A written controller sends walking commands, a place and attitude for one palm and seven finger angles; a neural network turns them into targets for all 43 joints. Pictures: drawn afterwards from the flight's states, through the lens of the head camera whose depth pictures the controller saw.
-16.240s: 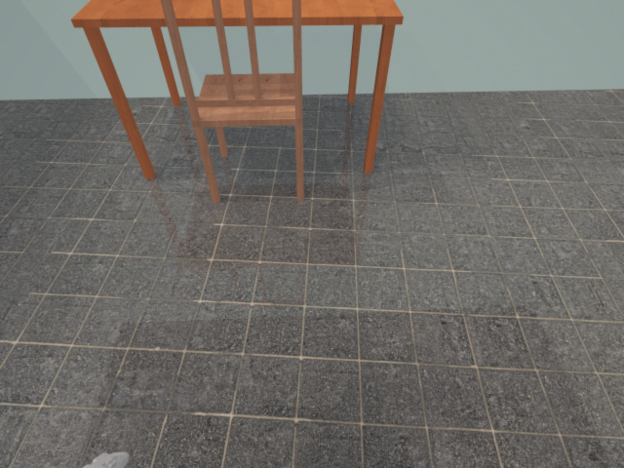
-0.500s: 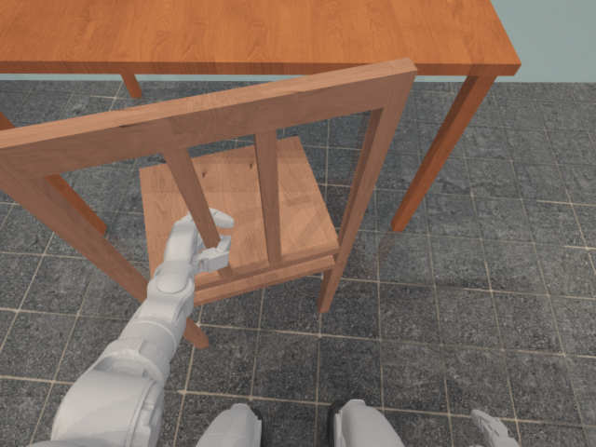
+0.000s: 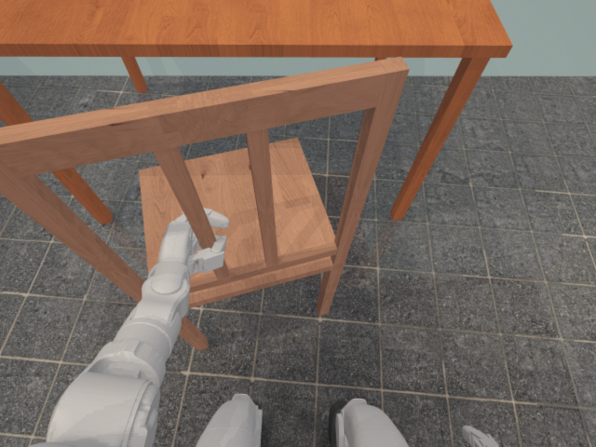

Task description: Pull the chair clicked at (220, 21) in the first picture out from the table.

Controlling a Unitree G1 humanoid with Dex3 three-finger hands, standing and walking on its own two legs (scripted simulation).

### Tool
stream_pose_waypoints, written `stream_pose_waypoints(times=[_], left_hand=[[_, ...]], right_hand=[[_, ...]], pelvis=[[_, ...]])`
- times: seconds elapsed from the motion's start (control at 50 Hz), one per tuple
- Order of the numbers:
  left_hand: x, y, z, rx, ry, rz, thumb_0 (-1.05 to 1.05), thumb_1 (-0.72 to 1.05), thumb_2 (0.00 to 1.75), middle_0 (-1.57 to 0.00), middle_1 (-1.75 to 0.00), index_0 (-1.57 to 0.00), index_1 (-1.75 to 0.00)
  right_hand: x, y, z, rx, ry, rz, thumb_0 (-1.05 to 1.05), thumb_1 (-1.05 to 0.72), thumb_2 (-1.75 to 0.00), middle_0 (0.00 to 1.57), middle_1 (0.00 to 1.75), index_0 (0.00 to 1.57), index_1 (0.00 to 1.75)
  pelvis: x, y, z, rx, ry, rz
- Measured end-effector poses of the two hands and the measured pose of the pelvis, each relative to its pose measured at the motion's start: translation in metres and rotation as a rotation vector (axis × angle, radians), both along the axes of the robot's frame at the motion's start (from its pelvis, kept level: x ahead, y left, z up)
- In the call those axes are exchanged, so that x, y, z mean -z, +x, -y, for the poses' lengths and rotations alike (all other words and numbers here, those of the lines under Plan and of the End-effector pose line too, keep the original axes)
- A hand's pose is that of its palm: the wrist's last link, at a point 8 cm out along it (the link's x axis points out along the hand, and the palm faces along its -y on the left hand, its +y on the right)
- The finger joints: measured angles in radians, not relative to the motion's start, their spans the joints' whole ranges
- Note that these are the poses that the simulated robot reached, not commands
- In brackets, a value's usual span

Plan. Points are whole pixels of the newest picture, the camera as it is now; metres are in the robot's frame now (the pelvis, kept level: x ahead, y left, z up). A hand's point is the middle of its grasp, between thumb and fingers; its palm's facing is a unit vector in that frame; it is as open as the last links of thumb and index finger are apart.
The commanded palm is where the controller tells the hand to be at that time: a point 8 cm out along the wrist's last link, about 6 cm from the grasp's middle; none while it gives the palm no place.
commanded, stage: step backward, pulling the chair out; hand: left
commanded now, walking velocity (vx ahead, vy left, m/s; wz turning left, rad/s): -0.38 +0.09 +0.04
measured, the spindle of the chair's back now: (202, 228) +0.41 +0.16 -0.03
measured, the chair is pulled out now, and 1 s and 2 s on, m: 0.23 0.38 0.54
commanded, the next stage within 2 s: stop walking, hand still on the chair in 1.60 s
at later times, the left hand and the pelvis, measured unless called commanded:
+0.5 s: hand (208, 294) +0.31 +0.14 -0.06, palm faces +0.05 -0.98 -0.21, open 5.5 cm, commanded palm +0.31 +0.19 -0.05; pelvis -0.07 -0.02 +0.00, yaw +0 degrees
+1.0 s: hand (202, 355) +0.23 +0.14 -0.06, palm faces +0.08 -0.97 -0.21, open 5.5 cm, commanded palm +0.23 +0.19 -0.05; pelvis -0.15 -0.02 +0.00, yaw +2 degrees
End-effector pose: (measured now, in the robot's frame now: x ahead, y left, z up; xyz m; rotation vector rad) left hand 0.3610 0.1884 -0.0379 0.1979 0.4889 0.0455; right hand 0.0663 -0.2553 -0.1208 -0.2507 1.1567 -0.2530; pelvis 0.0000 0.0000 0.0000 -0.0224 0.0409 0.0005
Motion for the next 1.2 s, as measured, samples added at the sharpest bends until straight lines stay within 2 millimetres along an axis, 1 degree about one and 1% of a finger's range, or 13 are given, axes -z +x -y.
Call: stream_pose_waypoints(times=[0.1,0.22,0.3,0.36,0.46,0.52,0.56,0.64,0.72,0.8,0.94,1.12,1.2], left_hand=[[0.000,-0.013,0.001,-0.035,0.009,0.000,0.02,0.64,0.76,-0.26,-1.18,-0.50,-1.45],[-0.002,-0.030,0.000,-0.036,0.001,-0.018,0.02,0.65,0.75,-0.25,-1.17,-0.50,-1.45],[-0.002,-0.041,-0.002,-0.011,-0.004,-0.019,0.02,0.66,0.74,-0.23,-1.18,-0.50,-1.45],[-0.002,-0.049,-0.004,-0.012,-0.006,-0.019,0.02,0.66,0.74,-0.23,-1.19,-0.50,-1.45],[-0.002,-0.063,-0.003,-0.046,0.005,-0.015,0.03,0.65,0.75,-0.25,-1.18,-0.50,-1.45],[-0.002,-0.073,-0.002,-0.071,0.011,-0.014,0.03,0.64,0.76,-0.26,-1.17,-0.50,-1.45],[-0.002,-0.079,0.000,-0.081,0.014,-0.015,0.03,0.63,0.77,-0.27,-1.16,-0.50,-1.45],[-0.003,-0.093,0.001,-0.082,0.007,-0.025,0.03,0.64,0.75,-0.26,-1.16,-0.50,-1.45],[-0.003,-0.107,0.000,-0.057,-0.002,-0.029,0.03,0.66,0.74,-0.23,-1.17,-0.50,-1.45],[-0.003,-0.121,-0.001,-0.046,-0.001,-0.022,0.03,0.66,0.74,-0.23,-1.19,-0.50,-1.45],[-0.003,-0.143,0.001,-0.077,0.020,-0.005,0.03,0.63,0.76,-0.26,-1.19,-0.50,-1.45],[-0.004,-0.176,0.001,-0.058,-0.001,-0.033,0.03,0.66,0.73,-0.22,-1.19,-0.50,-1.45],[-0.004,-0.189,-0.001,-0.050,-0.006,-0.035,0.03,0.66,0.73,-0.21,-1.19,-0.50,-1.45]], right_hand=[[0.004,-0.004,0.004,0.015,0.025,0.042,0.01,-0.91,-0.90,0.20,0.30,0.20,0.30],[-0.001,-0.016,0.015,-0.002,-0.033,0.046,0.01,-0.91,-0.90,0.20,0.30,0.20,0.30],[-0.009,-0.026,0.014,-0.010,-0.060,0.039,0.01,-0.91,-0.90,0.20,0.30,0.20,0.30],[-0.009,-0.033,0.010,-0.018,-0.045,0.037,0.01,-0.91,-0.90,0.20,0.30,0.20,0.30],[0.000,-0.045,0.004,-0.024,0.021,0.041,0.01,-0.91,-0.90,0.20,0.30,0.20,0.30],[0.004,-0.054,0.008,-0.005,0.040,0.052,0.01,-0.91,-0.90,0.20,0.30,0.20,0.30],[0.006,-0.061,0.014,0.008,0.034,0.059,0.01,-0.91,-0.90,0.20,0.30,0.20,0.30],[0.003,-0.078,0.025,0.000,-0.013,0.045,0.01,-0.91,-0.90,0.20,0.30,0.20,0.30],[-0.007,-0.096,0.030,-0.010,-0.057,0.023,0.01,-0.91,-0.90,0.20,0.30,0.20,0.30],[-0.008,-0.109,0.028,-0.016,-0.054,0.020,0.01,-0.91,-0.90,0.20,0.30,0.20,0.30],[0.005,-0.126,0.027,0.009,0.002,0.060,0.01,-0.91,-0.90,0.20,0.30,0.20,0.30],[-0.005,-0.160,0.027,-0.018,-0.042,0.028,0.01,-0.91,-0.90,0.20,0.30,0.20,0.30],[-0.004,-0.171,0.019,-0.020,-0.028,0.013,0.01,-0.91,-0.90,0.20,0.30,0.20,0.30]], pelvis=[[0.002,-0.015,0.010,-0.010,0.002,-0.002],[0.000,-0.029,-0.003,-0.044,0.021,-0.014],[-0.002,-0.040,-0.008,-0.021,0.030,-0.008],[-0.002,-0.045,-0.004,-0.018,0.019,-0.006],[-0.001,-0.059,0.012,-0.005,-0.004,0.009],[0.001,-0.070,0.020,-0.011,-0.006,0.007],[0.002,-0.077,0.020,-0.019,0.002,0.003],[0.001,-0.089,0.012,-0.042,0.017,-0.010],[-0.002,-0.104,0.006,-0.033,0.037,-0.004],[-0.002,-0.114,0.010,-0.014,0.025,0.000],[0.007,-0.137,0.025,-0.017,0.026,0.021],[0.000,-0.163,0.008,-0.035,0.043,0.012],[-0.002,-0.168,0.009,-0.024,0.017,0.010]])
